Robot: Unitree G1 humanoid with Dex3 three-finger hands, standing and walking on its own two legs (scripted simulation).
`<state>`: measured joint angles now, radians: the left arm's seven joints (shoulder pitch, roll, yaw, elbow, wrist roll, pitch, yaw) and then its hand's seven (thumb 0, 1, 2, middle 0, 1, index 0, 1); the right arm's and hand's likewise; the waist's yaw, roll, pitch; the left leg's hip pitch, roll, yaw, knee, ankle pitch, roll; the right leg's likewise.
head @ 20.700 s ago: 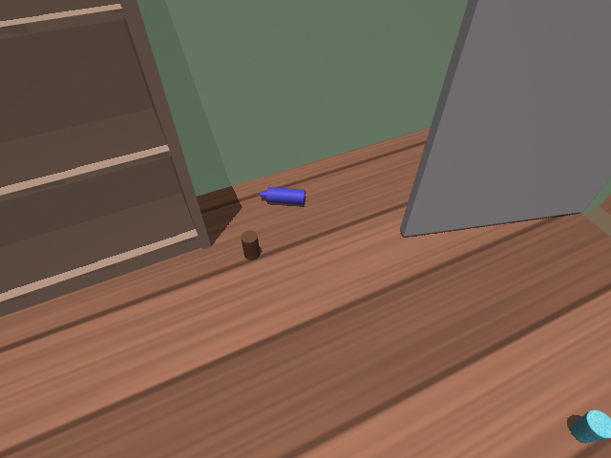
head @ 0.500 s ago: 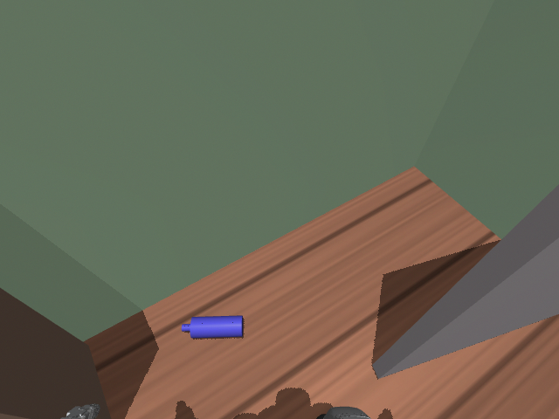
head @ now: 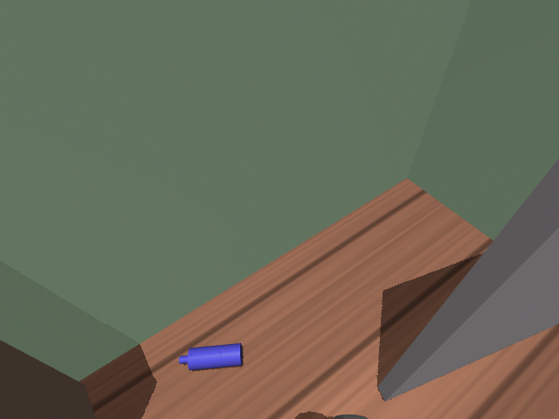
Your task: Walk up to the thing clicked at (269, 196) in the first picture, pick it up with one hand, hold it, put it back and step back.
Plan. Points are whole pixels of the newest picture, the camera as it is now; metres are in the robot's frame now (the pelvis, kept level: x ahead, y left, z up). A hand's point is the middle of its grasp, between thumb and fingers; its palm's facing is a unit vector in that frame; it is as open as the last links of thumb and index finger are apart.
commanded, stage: walk up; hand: left
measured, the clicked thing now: (210, 356) +0.42 +0.26 -0.73
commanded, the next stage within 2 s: stand in 1.82 s
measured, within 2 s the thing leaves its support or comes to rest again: neither
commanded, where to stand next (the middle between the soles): +0.04 +0.01 m, yaw +2 degrees
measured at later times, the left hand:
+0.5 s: hand (116, 413) +0.16 +0.29 -0.17, palm faces -0.01 -0.93 -0.36, open 7.4 cm
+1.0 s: hand out of the picture +0.04 +0.27 -0.14, palm faces -0.03 -0.92 -0.40, open 7.4 cm
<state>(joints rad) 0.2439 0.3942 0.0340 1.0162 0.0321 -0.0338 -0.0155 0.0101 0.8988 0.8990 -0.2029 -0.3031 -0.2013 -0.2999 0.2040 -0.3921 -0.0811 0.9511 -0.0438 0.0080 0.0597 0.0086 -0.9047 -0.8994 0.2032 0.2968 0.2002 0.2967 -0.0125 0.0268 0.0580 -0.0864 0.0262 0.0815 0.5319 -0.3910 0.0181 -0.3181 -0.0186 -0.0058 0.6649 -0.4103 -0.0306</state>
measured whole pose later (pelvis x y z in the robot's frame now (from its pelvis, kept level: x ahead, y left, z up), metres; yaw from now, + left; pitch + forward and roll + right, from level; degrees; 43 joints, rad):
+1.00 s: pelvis -0.01 +0.00 +0.00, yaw -2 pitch -3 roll +3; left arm 0.26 0.38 0.05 0.94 0.02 -0.01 -0.02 0.01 0.90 0.90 -0.20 -0.30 -0.20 -0.30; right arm 0.22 -0.36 -0.04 0.94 -0.02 -0.01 0.02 0.01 -0.91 -0.90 0.20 0.30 0.20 0.30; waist 0.02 -0.02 0.11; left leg -0.25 -0.05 0.01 0.55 -0.25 0.01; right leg -0.19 -0.04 0.05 0.71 -0.43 -0.02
